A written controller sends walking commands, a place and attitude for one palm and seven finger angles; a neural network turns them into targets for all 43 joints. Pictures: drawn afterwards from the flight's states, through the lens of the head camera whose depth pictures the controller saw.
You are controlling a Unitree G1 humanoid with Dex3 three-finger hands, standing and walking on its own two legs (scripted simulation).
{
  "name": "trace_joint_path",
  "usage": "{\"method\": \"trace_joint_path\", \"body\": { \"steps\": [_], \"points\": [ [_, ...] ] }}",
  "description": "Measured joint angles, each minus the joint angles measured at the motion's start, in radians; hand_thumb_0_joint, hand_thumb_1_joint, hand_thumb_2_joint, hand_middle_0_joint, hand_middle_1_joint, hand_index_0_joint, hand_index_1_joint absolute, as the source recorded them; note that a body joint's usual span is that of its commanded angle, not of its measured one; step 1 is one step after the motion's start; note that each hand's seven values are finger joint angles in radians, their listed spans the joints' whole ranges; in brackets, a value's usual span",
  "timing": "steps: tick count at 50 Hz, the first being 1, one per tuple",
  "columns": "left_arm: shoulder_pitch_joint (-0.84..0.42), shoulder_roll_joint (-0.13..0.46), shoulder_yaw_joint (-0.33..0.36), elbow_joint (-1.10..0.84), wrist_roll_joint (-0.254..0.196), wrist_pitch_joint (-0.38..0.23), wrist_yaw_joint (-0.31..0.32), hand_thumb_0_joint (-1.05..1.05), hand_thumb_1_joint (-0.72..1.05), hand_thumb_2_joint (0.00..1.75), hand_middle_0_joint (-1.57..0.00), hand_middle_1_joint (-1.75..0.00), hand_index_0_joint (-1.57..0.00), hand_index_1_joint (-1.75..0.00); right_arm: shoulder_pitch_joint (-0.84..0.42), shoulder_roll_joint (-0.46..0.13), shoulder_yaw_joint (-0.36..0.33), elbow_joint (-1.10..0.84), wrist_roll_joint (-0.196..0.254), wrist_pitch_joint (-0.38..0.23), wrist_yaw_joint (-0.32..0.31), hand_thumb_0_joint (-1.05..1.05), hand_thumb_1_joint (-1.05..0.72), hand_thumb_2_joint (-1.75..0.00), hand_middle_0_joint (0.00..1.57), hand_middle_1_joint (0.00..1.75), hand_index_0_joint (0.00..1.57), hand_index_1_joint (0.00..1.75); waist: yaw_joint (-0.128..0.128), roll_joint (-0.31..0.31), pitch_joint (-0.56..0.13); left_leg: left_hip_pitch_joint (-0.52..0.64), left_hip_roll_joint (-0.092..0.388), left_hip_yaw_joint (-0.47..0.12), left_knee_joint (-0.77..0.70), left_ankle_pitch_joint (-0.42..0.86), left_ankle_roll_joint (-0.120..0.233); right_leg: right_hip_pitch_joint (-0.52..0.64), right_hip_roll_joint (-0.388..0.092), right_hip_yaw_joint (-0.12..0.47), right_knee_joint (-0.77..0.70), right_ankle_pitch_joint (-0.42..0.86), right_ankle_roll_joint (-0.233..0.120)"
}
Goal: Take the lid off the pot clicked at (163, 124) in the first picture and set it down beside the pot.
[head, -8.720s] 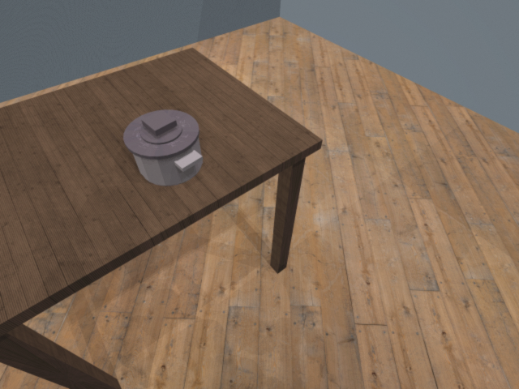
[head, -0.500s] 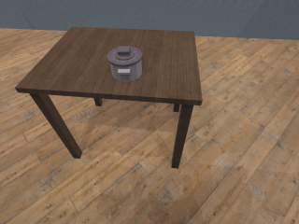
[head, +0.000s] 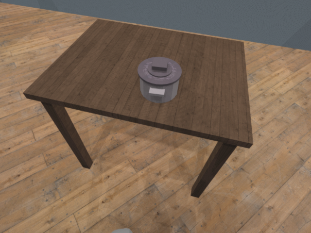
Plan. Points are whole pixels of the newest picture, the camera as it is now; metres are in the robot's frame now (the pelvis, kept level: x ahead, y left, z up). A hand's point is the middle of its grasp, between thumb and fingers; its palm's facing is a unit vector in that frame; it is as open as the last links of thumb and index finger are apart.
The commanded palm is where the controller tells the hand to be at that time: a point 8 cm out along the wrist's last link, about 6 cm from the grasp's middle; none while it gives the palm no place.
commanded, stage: take the last steps up to it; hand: left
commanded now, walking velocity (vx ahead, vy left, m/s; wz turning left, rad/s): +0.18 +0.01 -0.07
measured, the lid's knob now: (160, 64) +0.62 +0.06 +0.08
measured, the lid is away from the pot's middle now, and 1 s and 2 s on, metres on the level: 0.00 0.00 0.00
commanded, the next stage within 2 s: come to a stop and stand still in 0.08 s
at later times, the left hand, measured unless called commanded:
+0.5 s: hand (102, 206) +0.20 +0.19 -0.15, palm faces -0.04 -0.97 -0.23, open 7.3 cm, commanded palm none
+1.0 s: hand out of the picture +0.04 +0.28 -0.16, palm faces -0.01 -0.96 -0.27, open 7.4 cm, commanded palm none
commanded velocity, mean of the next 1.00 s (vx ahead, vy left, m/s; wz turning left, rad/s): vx -0.01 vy -0.07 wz -0.01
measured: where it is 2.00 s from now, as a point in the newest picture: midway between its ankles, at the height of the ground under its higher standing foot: outside the picture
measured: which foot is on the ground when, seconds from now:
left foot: down 0.00-0.42, up 0.44-0.70, down 0.72-1.00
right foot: down 0.00-0.00, up 0.02-0.34, down 0.36-0.74, up 0.76-1.00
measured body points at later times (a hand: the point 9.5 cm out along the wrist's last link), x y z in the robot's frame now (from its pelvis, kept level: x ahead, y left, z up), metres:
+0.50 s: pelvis +0.10 +0.01 +0.00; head +0.13 -0.01 +0.45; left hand +0.21 +0.24 -0.14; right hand +0.11 -0.21 -0.17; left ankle +0.05 +0.12 -0.70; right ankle +0.16 -0.09 -0.73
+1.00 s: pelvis +0.02 +0.07 +0.00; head +0.00 +0.07 +0.45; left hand +0.05 +0.33 -0.14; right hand +0.06 -0.18 -0.14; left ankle +0.05 +0.16 -0.73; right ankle +0.03 -0.01 -0.71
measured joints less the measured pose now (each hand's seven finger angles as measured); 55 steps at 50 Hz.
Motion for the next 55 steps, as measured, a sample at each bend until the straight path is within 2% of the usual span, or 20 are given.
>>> {"method": "trace_joint_path", "body": {
  "steps": [1, 4, 7, 12, 16, 18, 19, 22, 24, 27, 30, 33, 36, 38, 40, 43, 45, 50, 52, 55],
  "points": [
    [-0.008, 0.009, 0.002, 0.008, -0.004, 0.009, 0.0, 0.0, 0.91, 0.9, -0.21, -0.3, -0.2, -0.3, -0.016, 0.01, 0.0, -0.005, -0.003, -0.011, -0.006, 0.0, -0.91, -0.9, 0.2, 0.29, 0.2, 0.3, -0.004, -0.017, 0.01, -0.005, -0.013, 0.009, 0.037, -0.025, 0.012, -0.042, -0.016, 0.02, 0.118, -0.044, -0.016],
    [-0.049, 0.03, 0.007, 0.015, -0.008, 0.034, 0.006, 0.01, 0.91, 0.9, -0.21, -0.3, -0.2, -0.3, -0.036, 0.038, 0.015, -0.019, -0.004, -0.026, -0.025, 0.0, -0.91, -0.9, 0.2, 0.29, 0.2, 0.3, -0.009, -0.035, 0.026, 0.034, -0.024, 0.039, 0.06, -0.086, 0.034, -0.21, 0.01, 0.085, 0.501, -0.098, -0.057],
    [-0.107, 0.046, 0.012, -0.006, -0.008, 0.035, 0.005, 0.01, 0.91, 0.9, -0.2, -0.3, -0.2, -0.3, -0.025, 0.05, 0.012, -0.023, 0.006, -0.04, -0.05, -0.01, -0.93, -0.9, 0.2, 0.29, 0.2, 0.3, -0.023, -0.034, 0.021, 0.103, -0.038, 0.057, -0.019, -0.072, 0.038, -0.345, 0.024, 0.076, 0.647, -0.038, -0.06],
    [-0.21, 0.054, 0.015, -0.079, -0.006, 0.038, 0.007, 0.01, 0.91, 0.9, -0.2, -0.29, -0.19, -0.3, 0.019, 0.026, 0.021, 0.004, 0.003, -0.034, -0.059, -0.02, -0.94, -0.9, 0.2, 0.29, 0.2, 0.3, -0.039, -0.021, -0.001, 0.196, -0.067, 0.064, -0.134, -0.052, 0.047, -0.433, 0.029, 0.06, 0.504, 0.054, -0.049],
    [-0.276, 0.049, 0.003, -0.121, -0.008, 0.036, 0.015, 0.0, 0.92, 0.9, -0.2, -0.29, -0.19, -0.3, 0.048, 0.029, 0.033, 0.038, 0.0, -0.007, -0.064, -0.01, -0.93, -0.9, 0.2, 0.29, 0.2, 0.3, -0.058, -0.011, 0.004, 0.232, -0.074, 0.05, -0.125, -0.082, 0.037, -0.373, 0.043, 0.069, 0.25, 0.138, -0.046],
    [-0.285, 0.049, -0.004, -0.135, -0.007, 0.033, 0.016, 0.0, 0.92, 0.9, -0.2, -0.29, -0.19, -0.3, 0.06, 0.037, 0.035, 0.054, 0.003, 0.01, -0.064, -0.01, -0.92, -0.9, 0.2, 0.29, 0.2, 0.3, -0.061, -0.015, 0.004, 0.238, -0.076, 0.053, -0.083, -0.12, 0.026, -0.314, 0.046, 0.073, 0.114, 0.254, -0.047],
    [-0.284, 0.048, -0.006, -0.138, -0.005, 0.03, 0.018, 0.0, 0.91, 0.9, -0.2, -0.29, -0.19, -0.3, 0.063, 0.04, 0.034, 0.06, 0.006, 0.019, -0.064, -0.01, -0.92, -0.9, 0.2, 0.29, 0.2, 0.3, -0.06, -0.014, 0.001, 0.234, -0.072, 0.058, -0.052, -0.145, 0.019, -0.297, 0.051, 0.077, 0.088, 0.263, -0.061],
    [-0.292, 0.033, -0.021, -0.134, -0.003, 0.032, 0.017, 0.0, 0.91, 0.9, -0.2, -0.29, -0.2, -0.3, 0.05, 0.036, 0.018, 0.055, 0.018, 0.045, -0.063, 0.0, -0.91, -0.9, 0.2, 0.29, 0.2, 0.3, -0.085, 0.022, 0.013, 0.194, -0.049, 0.022, 0.043, -0.201, -0.003, -0.301, 0.074, 0.063, 0.114, 0.197, -0.098],
    [-0.304, 0.022, -0.026, -0.136, -0.004, 0.037, 0.021, 0.0, 0.91, 0.9, -0.2, -0.3, -0.2, -0.3, 0.037, 0.034, 0.008, 0.05, 0.022, 0.062, -0.065, 0.0, -0.91, -0.9, 0.2, 0.29, 0.2, 0.3, -0.093, 0.033, 0.029, 0.141, -0.053, -0.017, 0.168, -0.307, -0.019, -0.305, 0.077, 0.054, 0.11, 0.195, -0.106],
    [-0.319, 0.01, -0.023, -0.147, -0.002, 0.046, 0.031, 0.0, 0.91, 0.9, -0.2, -0.3, -0.2, -0.3, 0.013, 0.03, 0.0, 0.046, 0.025, 0.081, -0.066, 0.0, -0.91, -0.9, 0.2, 0.29, 0.2, 0.3, -0.078, 0.026, 0.058, 0.062, -0.071, -0.07, 0.367, -0.384, -0.033, -0.307, 0.076, 0.056, 0.082, 0.227, -0.108],
    [-0.32, 0.007, -0.017, -0.157, 0.002, 0.06, 0.035, 0.0, 0.91, 0.9, -0.21, -0.3, -0.2, -0.3, -0.004, 0.023, -0.006, 0.034, 0.026, 0.089, -0.062, 0.0, -0.91, -0.9, 0.2, 0.29, 0.2, 0.3, -0.063, 0.012, 0.071, 0.022, -0.075, -0.092, 0.437, -0.382, -0.043, -0.313, 0.07, 0.061, 0.049, 0.264, -0.1],
    [-0.308, 0.021, -0.008, -0.162, 0.008, 0.074, 0.036, 0.0, 0.91, 0.9, -0.21, -0.3, -0.2, -0.3, -0.006, 0.019, -0.008, 0.018, 0.025, 0.086, -0.056, 0.0, -0.91, -0.9, 0.2, 0.29, 0.2, 0.3, -0.053, -0.007, 0.064, 0.039, -0.066, -0.094, 0.357, -0.347, -0.042, -0.329, 0.061, 0.068, 0.032, 0.294, -0.086],
    [-0.271, 0.043, -0.015, -0.162, 0.001, 0.091, 0.056, 0.0, 0.91, 0.9, -0.21, -0.3, -0.2, -0.3, 0.025, 0.005, -0.008, -0.026, 0.027, 0.061, -0.055, 0.0, -0.91, -0.9, 0.2, 0.29, 0.2, 0.3, -0.073, -0.02, 0.034, 0.142, -0.065, -0.063, 0.075, -0.191, -0.044, -0.359, 0.036, 0.077, 0.093, 0.287, -0.058],
    [-0.244, 0.057, -0.012, -0.151, -0.007, 0.109, 0.058, 0.0, 0.91, 0.9, -0.21, -0.3, -0.2, -0.3, 0.047, 0.001, -0.007, -0.035, 0.013, 0.054, -0.064, 0.0, -0.91, -0.9, 0.2, 0.29, 0.2, 0.3, -0.067, -0.036, 0.01, 0.161, -0.089, -0.04, 0.082, -0.164, 0.005, -0.364, 0.024, 0.109, 0.159, 0.21, -0.06],
    [-0.193, 0.064, -0.006, -0.144, -0.004, 0.127, 0.047, 0.0, 0.91, 0.9, -0.21, -0.3, -0.2, -0.3, 0.065, -0.007, 0.0, -0.041, -0.003, 0.065, -0.062, 0.0, -0.91, -0.9, 0.2, 0.29, 0.2, 0.3, -0.049, -0.03, -0.035, 0.184, -0.09, -0.007, 0.085, -0.181, 0.038, -0.368, 0.051, 0.138, 0.245, 0.117, -0.074],
    [-0.129, 0.075, 0.001, -0.146, 0.008, 0.136, 0.027, 0.0, 0.91, 0.9, -0.21, -0.3, -0.2, -0.3, 0.084, -0.015, 0.011, -0.062, -0.012, 0.068, -0.054, 0.0, -0.91, -0.9, 0.2, 0.29, 0.2, 0.3, -0.045, -0.016, -0.085, 0.194, -0.093, 0.023, 0.058, -0.171, 0.056, -0.387, 0.09, 0.153, 0.418, 0.057, -0.084],
    [-0.106, 0.083, 0.006, -0.156, 0.011, 0.127, 0.018, 0.0, 0.91, 0.9, -0.2, -0.3, -0.2, -0.3, 0.09, -0.015, 0.018, -0.074, -0.015, 0.06, -0.047, 0.0, -0.91, -0.9, 0.2, 0.29, 0.2, 0.3, -0.041, -0.017, -0.087, 0.185, -0.099, 0.03, 0.039, -0.149, 0.061, -0.379, 0.106, 0.147, 0.456, 0.036, -0.09],
    [-0.066, 0.083, 0.009, -0.186, 0.014, 0.105, -0.002, 0.0, 0.91, 0.9, -0.2, -0.3, -0.2, -0.3, 0.103, -0.021, 0.022, -0.088, -0.018, 0.048, -0.043, 0.0, -0.9, -0.9, 0.2, 0.29, 0.2, 0.3, -0.034, -0.004, -0.067, 0.133, -0.102, 0.031, 0.012, -0.1, 0.063, -0.285, 0.123, 0.116, 0.269, 0.003, -0.107],
    [-0.048, 0.075, 0.008, -0.188, 0.014, 0.096, -0.006, 0.0, 0.91, 0.9, -0.2, -0.3, -0.2, -0.3, 0.108, -0.028, 0.019, -0.085, -0.014, 0.051, -0.045, 0.0, -0.9, -0.9, 0.2, 0.29, 0.2, 0.3, -0.033, 0.009, -0.062, 0.108, -0.093, 0.029, 0.023, -0.096, 0.058, -0.235, 0.134, 0.115, 0.14, 0.067, -0.119],
    [-0.021, 0.057, -0.001, -0.181, 0.017, 0.083, -0.003, 0.0, 0.91, 0.9, -0.2, -0.3, -0.2, -0.3, 0.121, -0.033, 0.014, -0.066, -0.003, 0.06, -0.049, 0.0, -0.9, -0.9, 0.2, 0.29, 0.2, 0.3, -0.041, 0.036, -0.055, 0.088, -0.074, -0.003, 0.069, -0.179, 0.043, -0.217, 0.159, 0.092, 0.088, 0.148, -0.141]
  ]
}}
